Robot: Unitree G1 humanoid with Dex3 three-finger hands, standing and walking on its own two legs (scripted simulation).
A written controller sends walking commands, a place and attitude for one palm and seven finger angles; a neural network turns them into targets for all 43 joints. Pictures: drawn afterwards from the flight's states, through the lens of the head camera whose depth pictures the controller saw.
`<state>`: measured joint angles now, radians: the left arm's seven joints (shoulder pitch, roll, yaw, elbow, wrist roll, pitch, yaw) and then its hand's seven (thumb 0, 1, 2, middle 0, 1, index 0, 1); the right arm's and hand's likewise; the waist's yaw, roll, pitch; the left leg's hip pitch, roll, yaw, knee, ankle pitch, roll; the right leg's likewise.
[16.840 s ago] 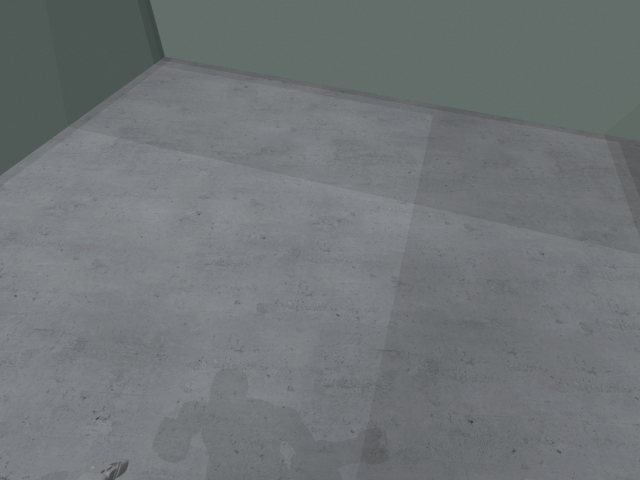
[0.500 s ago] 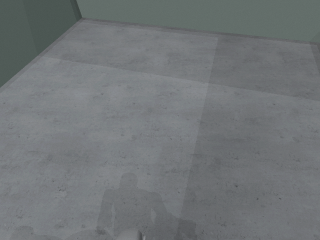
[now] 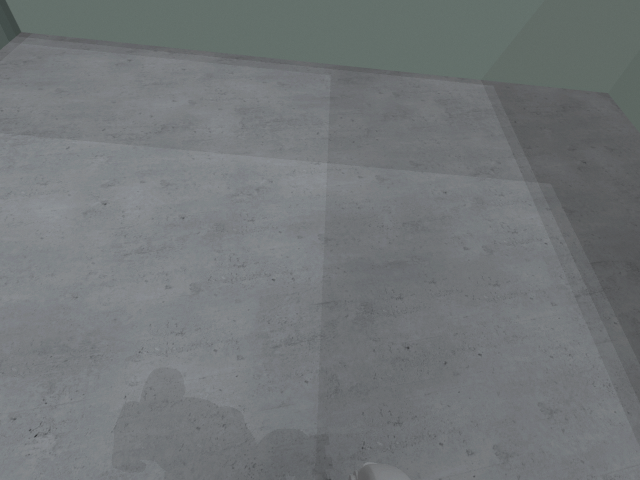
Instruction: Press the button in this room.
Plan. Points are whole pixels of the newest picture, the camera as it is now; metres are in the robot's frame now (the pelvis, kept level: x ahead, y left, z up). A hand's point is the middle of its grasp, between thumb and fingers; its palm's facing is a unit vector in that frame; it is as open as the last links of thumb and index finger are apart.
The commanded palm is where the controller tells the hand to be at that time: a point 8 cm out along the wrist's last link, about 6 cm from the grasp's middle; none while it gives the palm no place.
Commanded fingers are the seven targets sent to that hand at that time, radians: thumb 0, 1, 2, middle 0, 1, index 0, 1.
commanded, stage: turn or walk to find it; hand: left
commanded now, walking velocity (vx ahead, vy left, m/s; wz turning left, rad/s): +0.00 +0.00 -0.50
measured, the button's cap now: out of the picture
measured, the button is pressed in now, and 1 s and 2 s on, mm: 0 0 0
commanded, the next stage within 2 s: none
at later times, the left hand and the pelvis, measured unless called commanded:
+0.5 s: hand (251, 465) +0.16 +0.10 -0.16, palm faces -0.26 -0.93 -0.26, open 7.4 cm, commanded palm none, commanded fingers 0.00 0.90 0.90 -0.20 -0.30 -0.20 -0.30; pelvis +0.00 -0.06 -0.01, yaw -16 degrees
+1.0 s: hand (216, 459) +0.17 +0.16 -0.19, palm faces -0.39 -0.90 -0.21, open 7.4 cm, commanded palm none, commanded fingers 0.00 0.90 0.90 -0.20 -0.30 -0.20 -0.30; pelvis +0.04 -0.02 +0.00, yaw -30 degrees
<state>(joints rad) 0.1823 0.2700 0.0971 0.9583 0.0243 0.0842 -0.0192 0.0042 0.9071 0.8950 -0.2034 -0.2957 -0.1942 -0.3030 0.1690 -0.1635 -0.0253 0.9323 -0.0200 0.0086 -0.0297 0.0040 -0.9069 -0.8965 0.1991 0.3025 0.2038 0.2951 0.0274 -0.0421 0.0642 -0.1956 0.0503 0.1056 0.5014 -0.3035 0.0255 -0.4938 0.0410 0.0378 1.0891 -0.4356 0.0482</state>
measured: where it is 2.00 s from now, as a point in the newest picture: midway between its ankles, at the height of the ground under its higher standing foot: outside the picture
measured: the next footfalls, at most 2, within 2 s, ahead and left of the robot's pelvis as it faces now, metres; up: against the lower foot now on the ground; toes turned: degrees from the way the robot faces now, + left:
right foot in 0.36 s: +0.01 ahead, -0.15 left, +0.00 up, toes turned -19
left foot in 0.88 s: +0.11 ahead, +0.06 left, +0.00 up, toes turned -23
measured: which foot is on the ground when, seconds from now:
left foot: down 0.00-0.36, up 0.38-0.86, down 0.88-1.00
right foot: up 0.00-0.34, down 0.36-0.90, up 0.92-1.00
